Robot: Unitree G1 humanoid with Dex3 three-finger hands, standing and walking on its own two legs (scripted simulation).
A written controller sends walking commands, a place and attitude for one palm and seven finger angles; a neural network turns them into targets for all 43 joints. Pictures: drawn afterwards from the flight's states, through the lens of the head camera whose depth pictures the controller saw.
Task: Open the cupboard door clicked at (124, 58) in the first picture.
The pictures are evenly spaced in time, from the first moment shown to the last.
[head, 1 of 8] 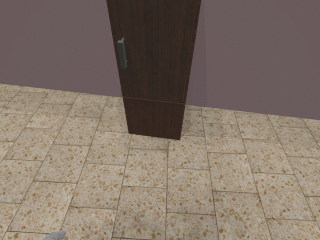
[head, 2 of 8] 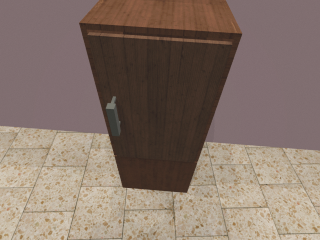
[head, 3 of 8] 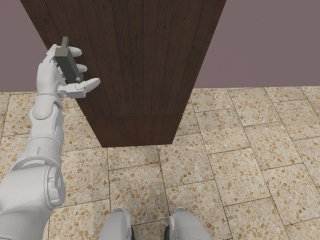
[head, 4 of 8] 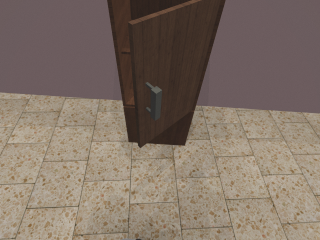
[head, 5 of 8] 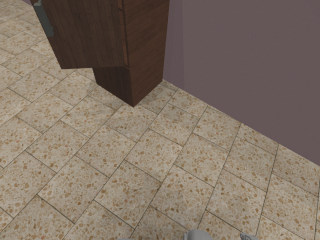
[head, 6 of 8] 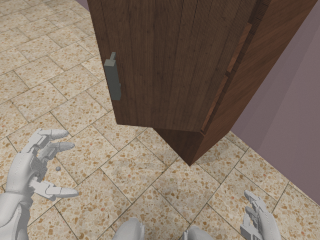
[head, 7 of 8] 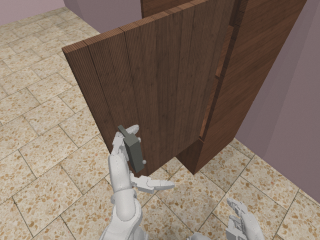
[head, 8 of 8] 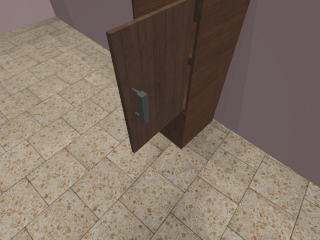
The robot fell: no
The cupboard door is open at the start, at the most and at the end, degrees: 0 94 93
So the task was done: yes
